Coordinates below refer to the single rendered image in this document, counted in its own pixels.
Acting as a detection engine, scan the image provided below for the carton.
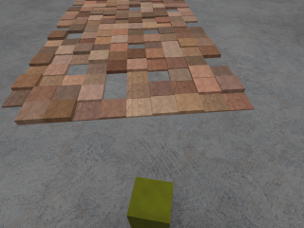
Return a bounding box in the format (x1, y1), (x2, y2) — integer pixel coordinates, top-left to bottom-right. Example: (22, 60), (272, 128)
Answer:
(126, 177), (174, 228)

